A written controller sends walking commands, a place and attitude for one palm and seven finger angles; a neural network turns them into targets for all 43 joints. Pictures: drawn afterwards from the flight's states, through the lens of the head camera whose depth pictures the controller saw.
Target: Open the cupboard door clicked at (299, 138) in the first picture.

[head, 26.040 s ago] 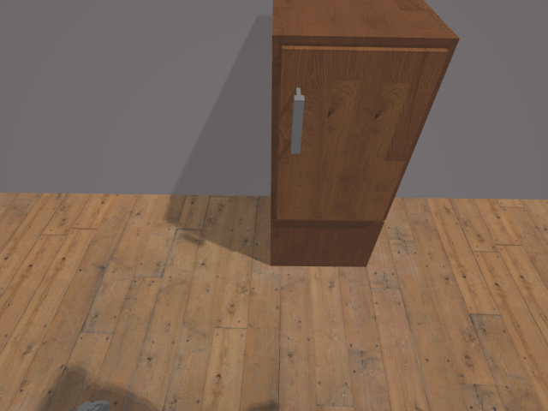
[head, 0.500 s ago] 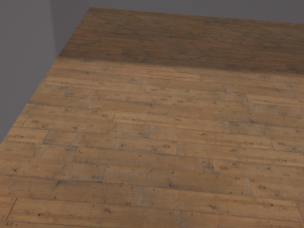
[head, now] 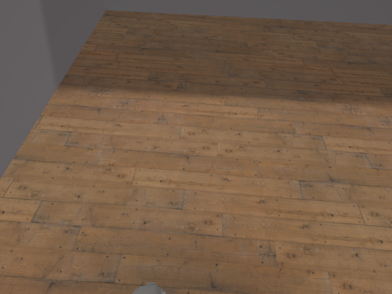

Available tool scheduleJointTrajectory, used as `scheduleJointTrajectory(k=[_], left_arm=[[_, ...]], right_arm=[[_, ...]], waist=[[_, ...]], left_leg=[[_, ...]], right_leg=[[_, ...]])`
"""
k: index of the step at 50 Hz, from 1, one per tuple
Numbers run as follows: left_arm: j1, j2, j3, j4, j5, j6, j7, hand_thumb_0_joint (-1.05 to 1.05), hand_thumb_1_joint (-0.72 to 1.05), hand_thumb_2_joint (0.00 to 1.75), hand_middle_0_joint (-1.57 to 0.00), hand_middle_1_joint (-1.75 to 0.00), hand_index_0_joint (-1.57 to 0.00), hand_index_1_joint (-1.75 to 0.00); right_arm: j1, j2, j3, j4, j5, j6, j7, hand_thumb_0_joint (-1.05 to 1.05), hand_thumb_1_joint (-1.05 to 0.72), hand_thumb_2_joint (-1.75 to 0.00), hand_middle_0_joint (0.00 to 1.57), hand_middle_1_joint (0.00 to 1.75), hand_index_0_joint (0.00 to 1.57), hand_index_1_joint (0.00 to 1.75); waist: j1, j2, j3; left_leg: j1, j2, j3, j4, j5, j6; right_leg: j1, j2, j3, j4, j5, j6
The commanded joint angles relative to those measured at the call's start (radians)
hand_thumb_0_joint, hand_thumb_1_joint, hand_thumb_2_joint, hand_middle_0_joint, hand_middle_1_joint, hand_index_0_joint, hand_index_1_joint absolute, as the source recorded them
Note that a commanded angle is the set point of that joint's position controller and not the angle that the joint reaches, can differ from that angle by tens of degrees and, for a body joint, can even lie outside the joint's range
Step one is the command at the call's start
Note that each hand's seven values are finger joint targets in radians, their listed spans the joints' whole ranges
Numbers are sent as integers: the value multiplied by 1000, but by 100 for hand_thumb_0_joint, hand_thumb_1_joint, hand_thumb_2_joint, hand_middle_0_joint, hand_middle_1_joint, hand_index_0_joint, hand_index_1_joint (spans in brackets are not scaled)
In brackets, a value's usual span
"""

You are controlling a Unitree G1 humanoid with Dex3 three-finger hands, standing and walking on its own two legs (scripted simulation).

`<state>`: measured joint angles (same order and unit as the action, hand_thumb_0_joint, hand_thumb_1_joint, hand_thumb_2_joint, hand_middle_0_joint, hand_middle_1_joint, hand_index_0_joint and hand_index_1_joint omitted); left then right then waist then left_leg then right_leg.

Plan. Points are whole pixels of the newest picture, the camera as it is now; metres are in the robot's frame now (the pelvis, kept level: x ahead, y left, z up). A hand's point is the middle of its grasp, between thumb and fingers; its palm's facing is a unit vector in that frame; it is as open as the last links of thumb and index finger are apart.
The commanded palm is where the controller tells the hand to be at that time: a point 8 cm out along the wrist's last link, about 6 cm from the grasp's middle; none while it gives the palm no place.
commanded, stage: turn to face it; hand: left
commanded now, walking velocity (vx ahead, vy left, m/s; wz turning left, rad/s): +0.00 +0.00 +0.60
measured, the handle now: out of the picture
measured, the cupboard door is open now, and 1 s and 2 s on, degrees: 51 51 51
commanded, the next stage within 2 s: none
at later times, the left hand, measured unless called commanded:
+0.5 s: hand (127, 286) +0.16 +0.16 -0.15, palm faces +0.29 -0.91 -0.29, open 7.3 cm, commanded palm none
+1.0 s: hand out of the picture +0.08 +0.14 -0.16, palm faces +0.59 -0.75 -0.28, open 7.4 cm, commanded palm none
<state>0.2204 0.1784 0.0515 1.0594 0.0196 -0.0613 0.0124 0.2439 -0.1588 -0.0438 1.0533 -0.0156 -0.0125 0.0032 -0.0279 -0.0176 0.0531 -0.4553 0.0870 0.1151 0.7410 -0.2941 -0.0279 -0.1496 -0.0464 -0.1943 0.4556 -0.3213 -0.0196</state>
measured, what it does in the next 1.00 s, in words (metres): walks ahead, turning left: left foot, then right foot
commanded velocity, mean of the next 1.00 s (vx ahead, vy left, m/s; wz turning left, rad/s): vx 0.00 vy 0.00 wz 0.60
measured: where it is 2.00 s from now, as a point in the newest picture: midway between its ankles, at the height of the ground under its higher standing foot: outside the picture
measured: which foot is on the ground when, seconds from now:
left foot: up 0.00-0.04, down 0.06-0.40, up 0.42-0.76, down 0.78-1.00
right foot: down 0.00-0.06, up 0.08-0.38, down 0.40-0.78, up 0.80-1.00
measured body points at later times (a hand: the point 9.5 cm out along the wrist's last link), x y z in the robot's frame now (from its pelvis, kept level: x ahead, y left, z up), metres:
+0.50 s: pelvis +0.11 -0.06 -0.01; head +0.15 -0.08 +0.44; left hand +0.14 +0.21 -0.13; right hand +0.25 -0.30 -0.16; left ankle +0.06 +0.08 -0.67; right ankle +0.13 -0.16 -0.74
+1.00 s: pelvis +0.14 -0.09 -0.01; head +0.19 -0.06 +0.44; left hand +0.05 +0.18 -0.14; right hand +0.38 -0.23 -0.15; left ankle +0.09 +0.04 -0.74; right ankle +0.22 -0.20 -0.70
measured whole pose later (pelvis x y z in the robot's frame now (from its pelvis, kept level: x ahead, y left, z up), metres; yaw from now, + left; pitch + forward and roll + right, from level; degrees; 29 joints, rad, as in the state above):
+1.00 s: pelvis +0.14 -0.09 -0.01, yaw +36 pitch +1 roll +1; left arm 0.19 0.24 0.07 0.89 0.02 0.05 0.00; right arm 0.13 -0.23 -0.05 0.89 -0.03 0.05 0.01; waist 0.01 0.01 0.09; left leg -0.33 0.01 -0.01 0.56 -0.24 -0.01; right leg -0.46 -0.09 -0.03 0.94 -0.45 0.07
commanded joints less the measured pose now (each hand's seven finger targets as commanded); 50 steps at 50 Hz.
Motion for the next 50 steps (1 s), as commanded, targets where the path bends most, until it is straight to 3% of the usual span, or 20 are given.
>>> scheduleJointTrajectory(k=[1, 2, 3, 4, 6, 10, 17, 18, 20, 22, 25, 33, 36, 37, 38, 39, 40, 42, 44, 50], left_arm=[[47, 125, 23, -33, -9, 5, 14, 0, 90, 90, -20, -30, -20, -30], [64, 115, 24, -51, -13, 14, 14, 0, 90, 90, -20, -30, -20, -30], [81, 80, 18, -74, -23, 23, 15, 0, 90, 90, -20, -30, -20, -30], [22, 90, 14, -109, -15, 33, 19, 0, 90, 90, -20, -30, -20, -30], [-44, 85, 24, -125, -9, 50, 15, 0, 90, 90, -20, -30, -20, -30], [-28, 70, 30, -131, -10, 67, 1, 0, 90, 90, -20, -30, -20, -30], [23, 88, 39, -174, -7, 67, 3, 0, 90, 90, -20, -30, -20, -30], [73, 129, 47, -175, -2, 57, 7, 0, 90, 90, -20, -30, -20, -30], [87, 287, 69, -194, 13, 51, 17, 0, 90, 90, -20, -30, -20, -30], [13, 214, 49, -208, 6, 43, 25, 0, 90, 90, -20, -30, -20, -30], [-10, 167, 33, -217, 6, 41, 24, 0, 90, 90, -20, -30, -20, -30], [89, 227, 47, -183, 9, 41, 21, 0, 90, 90, -20, -30, -20, -30], [60, 246, 56, -192, 3, 41, 15, 0, 90, 90, -20, -30, -20, -30], [42, 246, 58, -197, -3, 42, 12, 0, 90, 90, -20, -30, -20, -30], [28, 212, 50, -218, -8, 45, 7, 0, 90, 90, -20, -30, -20, -30], [-12, 150, 28, -270, -13, 51, 3, 0, 90, 90, -20, -30, -20, -30], [-58, 182, 30, -298, -1, 72, 13, 0, 90, 90, -20, -30, -20, -30], [-79, 164, 39, -264, -1, 83, 13, 0, 90, 90, -20, -30, -20, -30], [-25, 160, 43, -234, 1, 92, -4, 0, 90, 90, -20, -30, -20, -30], [17, 132, 36, -237, -1, 84, -7, 0, 90, 90, -20, -30, -20, -30]], right_arm=[[115, -65, -2, -20, -5, -11, 7, 0, -90, -90, 20, 30, 20, 30], [176, -136, -20, -16, -13, -13, 3, 0, -90, -90, 20, 30, 20, 30], [228, -226, -40, -22, -19, -8, -6, 0, -90, -90, 20, 30, 20, 30], [241, -245, -40, -22, -16, 0, -22, 0, -90, -90, 20, 30, 20, 30], [142, -233, -38, -55, -15, 3, -35, 0, -90, -90, 20, 30, 20, 30], [17, -214, -39, -116, -15, 0, -33, 0, -90, -90, 20, 30, 20, 30], [-81, -247, -74, -181, -13, 37, -15, 0, -90, -90, 20, 30, 20, 30], [-103, -227, -74, -199, -6, 40, -10, 0, -90, -90, 20, 30, 20, 30], [-137, -151, -67, -248, -2, 40, 5, 0, -90, -90, 20, 30, 20, 30], [-144, -152, -67, -223, -5, 52, 6, 0, -90, -90, 20, 30, 20, 30], [-129, -122, -49, -203, -2, 63, 20, 0, -90, -90, 20, 30, 20, 30], [-212, -115, -26, -236, 5, 59, 29, 0, -90, -90, 20, 30, 20, 30], [-145, -145, -31, -231, 1, 51, 23, 0, -90, -90, 20, 30, 20, 30], [-77, -175, -39, -214, -5, 46, 21, 0, -90, -90, 20, 30, 20, 30], [-8, -260, -62, -202, -13, 40, 19, 0, -90, -90, 20, 30, 20, 30], [60, -368, -87, -197, -11, 40, 12, 0, -90, -90, 20, 30, 20, 30], [91, -375, -85, -182, -3, 48, 7, 0, -90, -90, 20, 30, 20, 30], [-32, -319, -73, -211, -8, 42, -12, 0, -90, -90, 20, 30, 20, 30], [-133, -281, -61, -236, -11, 38, -11, 0, -90, -90, 20, 30, 20, 30], [-149, -294, -75, -241, -16, 48, -2, 0, -90, -90, 20, 30, 20, 30]], waist=[[-23, -50, -89], [-44, 102, -153], [-57, 334, -190], [-77, 299, -179], [-38, 261, -120], [11, 173, -145], [50, 162, -113], [77, 83, -123], [108, -325, -103], [54, -227, -63], [29, -181, -68], [75, -197, -95], [27, -156, -125], [-15, -112, -158], [-53, 87, -215], [-89, 359, -223], [-87, 155, -197], [-41, 268, -119], [19, 197, -72], [32, 186, -78]], left_leg=[[222, -30, 6, -224, 285, 17], [362, 58, -116, -236, 562, 70], [474, 264, -388, -264, 876, 195], [427, 337, -497, -327, 870, 265], [311, 306, -497, -360, 639, 251], [253, 185, -328, -367, 524, 185], [71, 102, -352, -331, 196, 139], [-11, 43, -314, -257, 99, 93], [-196, -128, -101, 241, -339, -14], [-206, -59, -148, 481, -250, -20], [-149, -47, -91, 404, -158, -39], [-10, -76, 9, 17, -137, -19], [147, -98, 36, -156, -27, 5], [289, -82, 22, -262, 97, 22], [492, 85, -182, -305, 373, 95], [581, 362, -531, -331, 823, 275], [505, 397, -493, -327, 697, 310], [329, 262, -419, -380, 402, 241], [207, 167, -320, -407, 223, 181], [102, 110, -354, -376, 62, 158]], right_leg=[[29, -211, 20, 97, 610, -23], [-76, -154, -8, 260, 410, 24], [-256, -28, -20, 483, -125, 74], [-301, 8, 95, 654, -392, 72], [-395, -34, 187, 750, -288, 75], [-327, -22, 180, 593, -146, 88], [-60, 41, 120, 139, 16, 81], [56, -4, 164, -15, 71, 73], [60, -463, 581, -224, 124, -118], [2, -382, 460, -137, 354, -141], [42, -278, 194, -60, 632, -84], [170, -308, 102, 21, 821, -79], [110, -310, 49, 131, 817, -46], [32, -298, 18, 250, 742, -11], [-187, -219, -19, 444, 404, 47], [-445, -83, 17, 681, -345, 107], [-470, -84, 146, 750, -348, 97], [-460, -86, 196, 748, -230, 99], [-382, -65, 182, 684, -132, 96], [-170, 18, 120, 300, -98, 86]])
